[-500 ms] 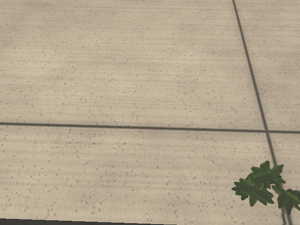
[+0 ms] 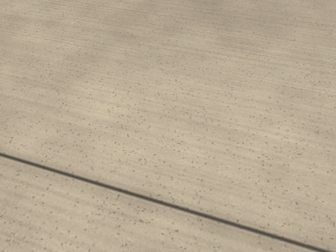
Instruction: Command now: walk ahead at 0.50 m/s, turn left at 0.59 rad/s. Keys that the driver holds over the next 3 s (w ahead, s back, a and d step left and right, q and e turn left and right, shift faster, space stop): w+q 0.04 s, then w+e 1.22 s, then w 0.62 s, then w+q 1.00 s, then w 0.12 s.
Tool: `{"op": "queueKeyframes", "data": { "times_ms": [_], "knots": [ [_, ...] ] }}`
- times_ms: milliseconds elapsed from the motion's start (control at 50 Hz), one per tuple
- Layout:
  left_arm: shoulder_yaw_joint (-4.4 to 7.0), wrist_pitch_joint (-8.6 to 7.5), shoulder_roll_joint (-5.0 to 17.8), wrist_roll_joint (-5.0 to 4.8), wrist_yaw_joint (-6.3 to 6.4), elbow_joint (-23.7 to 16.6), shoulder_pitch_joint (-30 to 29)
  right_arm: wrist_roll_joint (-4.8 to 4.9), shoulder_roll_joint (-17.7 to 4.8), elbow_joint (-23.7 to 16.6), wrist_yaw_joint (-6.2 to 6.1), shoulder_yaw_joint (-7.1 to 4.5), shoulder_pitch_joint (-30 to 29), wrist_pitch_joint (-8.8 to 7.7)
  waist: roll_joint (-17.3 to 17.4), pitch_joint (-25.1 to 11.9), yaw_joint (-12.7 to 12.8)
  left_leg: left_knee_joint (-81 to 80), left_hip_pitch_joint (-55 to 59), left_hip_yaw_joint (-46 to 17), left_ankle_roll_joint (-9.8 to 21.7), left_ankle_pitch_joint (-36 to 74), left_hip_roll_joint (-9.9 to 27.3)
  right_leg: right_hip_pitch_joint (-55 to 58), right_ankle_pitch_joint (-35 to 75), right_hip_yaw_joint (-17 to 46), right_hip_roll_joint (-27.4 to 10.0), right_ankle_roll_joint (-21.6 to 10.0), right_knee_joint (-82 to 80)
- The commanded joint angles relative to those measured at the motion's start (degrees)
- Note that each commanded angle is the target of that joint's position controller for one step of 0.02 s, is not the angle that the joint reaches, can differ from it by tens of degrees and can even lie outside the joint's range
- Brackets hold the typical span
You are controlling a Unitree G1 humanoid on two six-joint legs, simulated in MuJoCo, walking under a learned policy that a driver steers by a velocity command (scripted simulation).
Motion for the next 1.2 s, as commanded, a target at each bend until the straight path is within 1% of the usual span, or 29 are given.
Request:
{"op": "queueKeyframes", "data": {
  "times_ms": [20,140,180,200,220,240,260,280,300,320,340,360,380,420,480,580,660,740,780,820,840,860,880,900,920,940,980,1080,1200],
  "knots": [
    [1.36,0.87,4.8,-0.13,1.26,1.1,7.3,0.73,1.7,-9.7,1.33,0.93,-8.2,-0.32,-10.9,6.2,2.4,14.8,-27.9,-1.2,-0.7,-0.4,5.2,12.2,16.3,13.1,-17.9,-10.8,-12.2],
    [0.99,0.43,6.2,-1.49,2.57,7.3,10.8,-1.51,6.5,-16.1,1.22,5.04,-14.5,-1.21,-6.5,8.7,-0.9,14.9,-38.7,0.6,0.7,3.4,5.6,7.4,16.7,4.7,-14.9,-9.9,-17.7],
    [1.48,1.66,8.6,-2.39,3.07,7.7,10.7,-2.58,5.7,-18.7,3.59,6.04,-19.7,-2.85,-3.7,5.1,-0.6,-12.9,-15.9,10.3,1.7,11.5,7.9,-3.5,19.4,1.7,-11.2,-10.5,-24.2],
    [2.06,1.73,10.9,-3.13,2.94,9.1,14.9,-1.83,7.3,-19.9,3.86,5.93,-22.7,-3.30,-7.7,2.0,0.7,-19.4,-2.0,12.4,2.6,10.5,6.0,-5.3,27.3,4.0,-12.9,-11.1,-28.3],
    [2.16,1.32,13.2,-2.94,2.43,10.1,16.5,-1.07,4.8,-18.1,3.70,4.47,-19.4,-3.24,-10.3,-0.9,-0.7,-19.7,4.1,15.6,4.0,6.1,2.2,-0.3,45.6,3.2,-13.9,-11.5,-24.7],
    [1.85,0.66,14.7,-2.19,1.69,10.8,16.3,-0.18,1.9,-16.6,3.14,2.62,-11.9,-3.25,-14.9,-6.7,-6.2,-20.5,11.3,15.2,6.8,6.3,-0.5,6.1,76.3,1.5,-15.3,-10.5,-16.1],
    [2.30,0.32,17.2,-2.31,1.15,10.7,13.8,0.61,-2.7,-14.0,2.45,0.35,0.2,-3.00,-18.0,-12.5,-14.0,-29.3,19.6,11.2,9.2,11.9,-1.4,11.0,90.5,1.1,-14.7,-8.2,-4.0],
    [2.38,-0.52,16.4,-3.38,0.86,9.0,11.6,-0.65,-8.3,-11.6,1.64,-1.73,8.5,-2.25,-15.2,-18.3,-17.6,-35.4,32.6,-1.3,10.9,17.4,3.7,4.8,78.2,4.6,-13.1,-5.0,11.8],
    [0.02,-1.56,5.7,-2.91,-0.46,7.1,18.1,-3.21,-15.3,-7.2,1.46,-3.32,12.5,-2.54,16.1,-30.4,-10.8,-52.8,47.8,-36.5,18.6,13.2,22.1,-12.1,16.0,8.0,-0.3,-2.3,36.6],
    [1.62,-2.71,8.7,-2.48,-2.33,11.4,19.5,-4.29,-9.1,-7.3,1.02,-1.31,13.5,-2.80,10.0,-35.1,-11.2,-62.9,46.8,-51.3,19.4,9.0,25.5,-15.6,0.6,18.7,4.1,-1.9,56.6],
    [2.75,-2.25,7.4,-4.50,-2.59,8.5,14.8,-3.32,-6.0,-6.1,1.83,-0.08,7.1,-3.76,6.4,-22.4,-7.8,-65.0,35.8,-44.5,17.6,7.3,27.6,-23.2,-0.1,17.9,3.8,-1.5,67.9],
    [1.72,-1.37,3.9,-4.25,-1.92,5.9,9.5,-1.47,-3.0,-3.7,2.57,0.55,4.3,-4.26,2.3,-9.8,-5.7,-64.8,26.8,-34.2,15.4,5.8,25.6,-27.7,0.0,11.7,0.3,-2.2,69.9],
    [1.48,-0.56,2.8,-3.55,-1.16,4.3,6.8,-1.52,-0.4,-0.9,3.04,0.87,2.6,-4.98,-0.8,-2.5,-3.7,-63.6,18.9,-24.3,13.6,6.8,23.5,-29.4,1.7,9.7,-2.3,-3.5,69.9],
    [1.11,1.07,1.3,-3.79,-1.04,3.1,9.2,-2.82,5.5,2.5,3.71,1.90,-1.5,-5.76,2.8,1.0,1.7,-65.2,12.2,-9.2,10.2,10.6,18.8,-26.1,7.3,10.4,-4.7,-5.3,66.8],
    [1.11,2.83,2.1,-3.84,0.00,2.1,7.7,-2.01,4.6,6.2,2.40,0.78,-1.1,-6.36,2.7,4.0,2.0,-73.0,14.9,1.8,9.9,18.9,16.8,-26.8,8.1,9.5,-4.4,-4.0,54.3],
    [1.56,3.37,3.2,-2.57,-1.37,-1.0,0.8,-3.52,0.2,8.4,-0.19,-0.44,0.6,-6.68,2.2,4.5,1.0,-76.5,22.1,11.9,9.9,29.3,15.3,-30.3,17.4,6.1,-4.2,-2.6,38.4],
    [0.63,3.17,1.7,-2.66,-3.41,-4.4,-7.9,-2.43,-5.2,8.9,-1.14,-2.01,3.2,-6.15,0.2,6.0,-2.8,-78.8,29.5,13.7,11.4,27.9,20.0,-29.9,18.0,2.1,-5.8,-2.7,22.8],
    [0.77,2.82,2.7,-2.70,-4.37,-7.0,-12.6,-1.22,-7.2,9.6,-0.46,-3.00,3.8,-4.70,-0.6,7.6,-4.4,-75.5,39.3,16.6,10.6,37.3,21.2,-30.0,13.1,-1.5,-5.0,-4.9,13.2],
    [1.57,3.00,4.3,-2.58,-4.39,-7.5,-11.4,-0.40,-8.9,10.0,-0.08,-3.52,3.8,-3.97,1.4,5.7,-3.0,-69.4,41.7,18.1,10.0,57.6,21.1,-24.5,8.7,-5.1,-1.6,-6.5,11.4],
    [3.52,3.47,7.6,-2.93,-4.08,-5.9,-2.2,0.60,-11.2,9.6,0.03,-4.25,1.8,-3.12,3.6,0.6,2.6,-56.0,42.1,19.1,8.9,73.2,19.9,-13.2,4.4,-7.4,2.8,-9.0,9.4],
    [5.54,3.54,11.0,-2.96,-3.32,-3.4,7.1,1.06,-11.1,9.2,0.14,-4.10,0.5,-2.99,1.9,-4.2,7.5,-43.9,36.9,20.1,7.1,69.9,17.2,0.9,8.7,-7.1,5.6,-11.1,4.2],
    [7.34,4.00,15.7,-2.79,-2.17,-1.6,14.3,-0.66,-7.8,8.2,-0.20,-3.06,0.9,-3.49,-3.8,-7.9,9.6,-27.0,20.7,18.5,4.3,45.5,14.4,17.8,8.9,5.3,-0.7,-13.9,4.0],
    [7.39,2.96,19.7,-2.91,-2.07,-2.4,10.8,-2.32,0.1,4.6,-0.15,-0.71,4.0,-4.92,-17.2,-11.3,2.0,-7.7,-3.5,11.6,0.7,-1.7,1.8,31.3,-3.6,38.4,-13.6,-24.0,-3.8],
    [5.67,1.52,14.5,-2.68,-2.71,-3.8,10.9,-0.30,-3.5,3.4,0.35,-0.97,-1.3,-7.01,-9.4,-16.8,5.1,-2.0,-7.7,-1.7,1.5,-2.1,2.1,31.3,-10.6,49.2,-17.2,-24.5,-12.0],
    [4.77,0.50,11.6,-2.42,-2.91,-3.4,9.6,1.50,-5.3,1.6,0.71,-1.42,-6.1,-8.09,-7.3,-9.4,5.3,-3.0,-11.4,-2.1,2.9,4.1,4.5,25.7,-6.0,42.3,-16.6,-21.7,-13.7],
    [4.24,-0.07,10.2,-2.55,-2.84,-3.7,6.7,0.72,-4.8,1.8,0.38,-1.15,-6.5,-8.83,-3.6,-5.2,2.8,-7.2,-9.8,-2.2,3.8,9.3,7.0,18.1,1.1,34.7,-14.0,-19.8,-13.0],
    [3.20,-0.64,7.3,-1.74,-2.39,-5.0,2.7,-1.04,-5.8,2.3,0.29,-1.86,-5.1,-8.53,-3.5,-3.1,-0.5,-14.0,-4.1,-2.9,3.4,13.8,9.6,8.8,11.6,26.1,-9.9,-18.0,-13.5],
    [3.58,-0.90,9.9,-2.14,-0.56,-4.5,6.0,-2.45,-3.2,0.3,0.39,-1.18,-10.2,-6.37,-3.0,0.5,-0.2,-28.9,-5.4,-0.4,-1.0,19.9,8.8,1.3,21.5,19.6,-7.2,-17.6,-14.9],
    [4.07,0.25,11.3,-2.74,0.21,-2.9,10.5,-1.33,-1.8,-2.2,2.00,-0.21,-21.6,-7.07,-7.8,1.4,4.6,-52.0,3.3,0.7,-1.4,35.9,3.4,-1.5,14.0,18.5,-4.5,-13.1,-12.0]
  ]
}}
